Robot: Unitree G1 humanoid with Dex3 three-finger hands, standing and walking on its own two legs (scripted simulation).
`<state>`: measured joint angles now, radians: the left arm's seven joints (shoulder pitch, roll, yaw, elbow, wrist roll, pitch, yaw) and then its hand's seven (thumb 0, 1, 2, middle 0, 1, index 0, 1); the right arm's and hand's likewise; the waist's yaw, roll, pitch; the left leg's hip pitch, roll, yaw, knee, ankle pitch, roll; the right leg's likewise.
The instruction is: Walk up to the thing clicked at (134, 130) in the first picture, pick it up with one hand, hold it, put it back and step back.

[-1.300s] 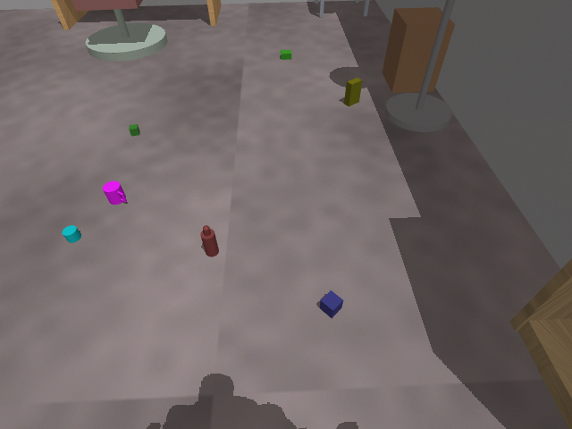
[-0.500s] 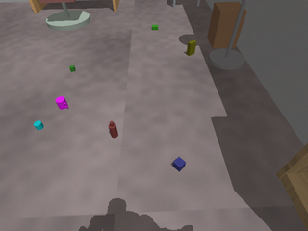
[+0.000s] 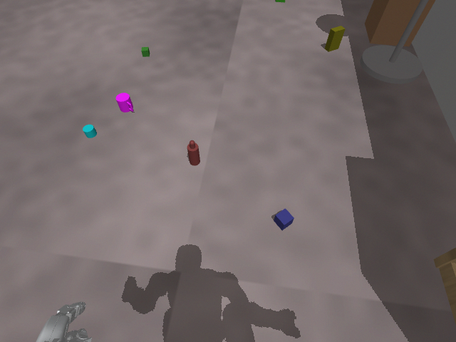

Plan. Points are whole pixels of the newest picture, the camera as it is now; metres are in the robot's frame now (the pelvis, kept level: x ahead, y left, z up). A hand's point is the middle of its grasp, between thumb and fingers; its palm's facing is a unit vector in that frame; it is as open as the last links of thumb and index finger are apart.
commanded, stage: walk up
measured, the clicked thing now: (145, 51) +2.08 +0.56 -0.75
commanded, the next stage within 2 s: none
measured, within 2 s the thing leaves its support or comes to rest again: neither
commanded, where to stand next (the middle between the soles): +0.05 +0.01 m, yaw +49 degrees
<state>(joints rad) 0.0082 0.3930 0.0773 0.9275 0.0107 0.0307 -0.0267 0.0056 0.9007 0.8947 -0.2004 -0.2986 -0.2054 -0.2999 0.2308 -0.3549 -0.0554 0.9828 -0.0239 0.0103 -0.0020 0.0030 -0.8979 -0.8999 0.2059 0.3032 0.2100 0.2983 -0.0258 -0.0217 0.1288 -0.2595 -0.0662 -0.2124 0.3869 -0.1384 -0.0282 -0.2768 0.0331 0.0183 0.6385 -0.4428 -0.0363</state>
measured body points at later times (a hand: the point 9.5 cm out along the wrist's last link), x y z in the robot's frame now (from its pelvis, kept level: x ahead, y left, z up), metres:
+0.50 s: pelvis +0.02 -0.04 -0.02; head +0.05 +0.00 +0.42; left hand -0.04 +0.29 -0.14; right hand +0.24 -0.29 -0.12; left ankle +0.01 +0.09 -0.74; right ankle -0.01 -0.11 -0.74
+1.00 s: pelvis +0.02 -0.06 -0.01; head +0.08 -0.08 +0.43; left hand -0.14 +0.24 -0.08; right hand +0.31 -0.23 -0.14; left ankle -0.06 +0.07 -0.65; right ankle +0.13 -0.14 -0.74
